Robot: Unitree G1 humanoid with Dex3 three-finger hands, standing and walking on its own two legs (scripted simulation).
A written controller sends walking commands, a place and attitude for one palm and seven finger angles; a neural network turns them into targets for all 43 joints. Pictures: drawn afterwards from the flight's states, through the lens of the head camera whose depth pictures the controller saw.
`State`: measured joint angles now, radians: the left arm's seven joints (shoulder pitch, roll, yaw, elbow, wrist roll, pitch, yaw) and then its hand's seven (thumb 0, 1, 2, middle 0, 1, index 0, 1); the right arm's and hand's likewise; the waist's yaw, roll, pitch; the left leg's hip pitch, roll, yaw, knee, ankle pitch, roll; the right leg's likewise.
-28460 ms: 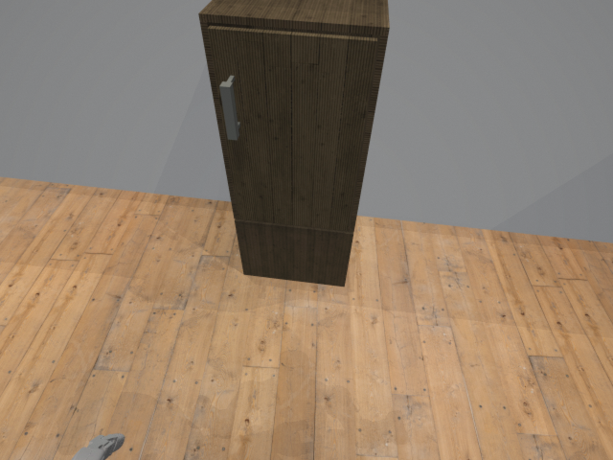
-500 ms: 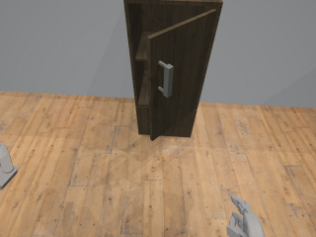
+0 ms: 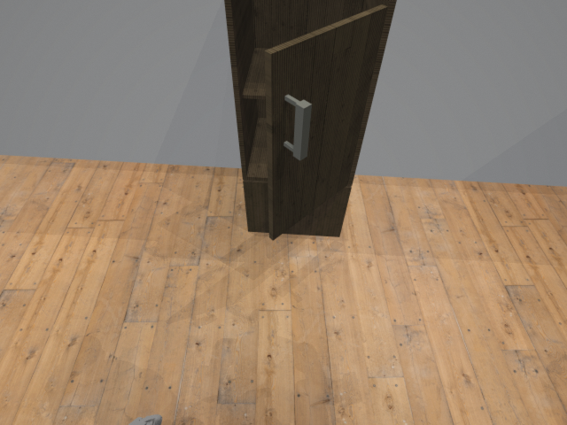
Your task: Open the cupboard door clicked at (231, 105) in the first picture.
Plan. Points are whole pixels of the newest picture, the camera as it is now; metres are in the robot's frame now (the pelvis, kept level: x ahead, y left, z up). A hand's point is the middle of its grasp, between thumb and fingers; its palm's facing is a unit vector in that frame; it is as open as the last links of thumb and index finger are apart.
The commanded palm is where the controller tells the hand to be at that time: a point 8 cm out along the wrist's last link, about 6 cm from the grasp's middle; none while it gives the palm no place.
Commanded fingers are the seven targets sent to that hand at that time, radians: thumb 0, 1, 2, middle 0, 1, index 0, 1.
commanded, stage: let the arm hang, fingers relaxed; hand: left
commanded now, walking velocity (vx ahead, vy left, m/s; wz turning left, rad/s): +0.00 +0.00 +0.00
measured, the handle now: (295, 127) +0.71 +0.00 +0.01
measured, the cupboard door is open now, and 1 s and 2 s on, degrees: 47 47 47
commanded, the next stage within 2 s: look to check the result in 0.82 s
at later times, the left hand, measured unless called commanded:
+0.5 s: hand out of the picture -0.02 +0.18 -0.16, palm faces +0.07 -0.97 -0.23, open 7.4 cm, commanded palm none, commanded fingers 0.00 0.90 0.90 -0.20 -0.30 -0.20 -0.30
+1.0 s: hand out of the picture +0.01 +0.15 -0.16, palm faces +0.07 -0.98 -0.19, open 7.4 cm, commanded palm none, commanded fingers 0.00 0.90 0.90 -0.20 -0.30 -0.20 -0.30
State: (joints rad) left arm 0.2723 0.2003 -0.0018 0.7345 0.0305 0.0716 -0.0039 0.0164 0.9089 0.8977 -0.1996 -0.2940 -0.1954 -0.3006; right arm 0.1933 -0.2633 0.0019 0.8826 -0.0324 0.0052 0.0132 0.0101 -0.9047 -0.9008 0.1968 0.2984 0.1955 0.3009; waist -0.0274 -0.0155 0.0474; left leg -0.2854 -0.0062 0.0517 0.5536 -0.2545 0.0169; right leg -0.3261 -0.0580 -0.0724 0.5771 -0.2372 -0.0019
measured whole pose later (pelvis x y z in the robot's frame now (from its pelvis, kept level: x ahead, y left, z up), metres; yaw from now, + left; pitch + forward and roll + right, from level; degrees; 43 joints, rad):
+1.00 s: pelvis +0.02 -0.01 +0.01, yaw +1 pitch -2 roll +0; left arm 0.27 0.13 0.03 1.14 0.01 0.00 0.03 0.01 0.91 0.90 -0.20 -0.29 -0.20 -0.30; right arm 0.30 -0.12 0.00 1.13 -0.02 0.01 -0.03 0.00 -0.91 -0.90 0.19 0.30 0.19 0.30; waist 0.00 0.01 0.06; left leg -0.18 0.02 0.03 0.43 -0.22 -0.01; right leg -0.20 -0.03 -0.10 0.44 -0.20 -0.02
